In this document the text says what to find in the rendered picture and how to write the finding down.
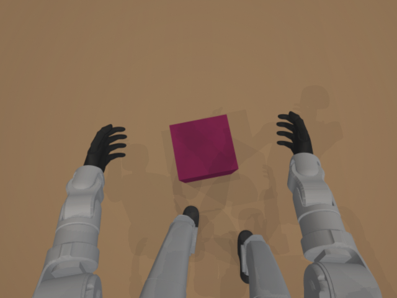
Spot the robot right forearm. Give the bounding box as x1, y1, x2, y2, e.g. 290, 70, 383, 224
287, 153, 382, 298

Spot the robot right hand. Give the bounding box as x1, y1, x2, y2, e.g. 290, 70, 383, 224
277, 111, 313, 155

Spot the right robot upper arm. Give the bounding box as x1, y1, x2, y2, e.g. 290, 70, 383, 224
303, 261, 381, 298

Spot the robot left thigh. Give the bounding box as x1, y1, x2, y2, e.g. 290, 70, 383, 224
139, 220, 198, 298

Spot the carton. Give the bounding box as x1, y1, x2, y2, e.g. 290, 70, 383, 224
169, 114, 239, 183

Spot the left robot foot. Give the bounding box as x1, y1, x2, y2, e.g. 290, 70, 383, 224
183, 206, 199, 227

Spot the robot left hand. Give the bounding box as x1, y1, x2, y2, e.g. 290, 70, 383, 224
83, 124, 127, 173

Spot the left robot upper arm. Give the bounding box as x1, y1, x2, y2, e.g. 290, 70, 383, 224
34, 273, 102, 298

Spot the robot left forearm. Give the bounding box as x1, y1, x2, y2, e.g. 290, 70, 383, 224
32, 165, 105, 298

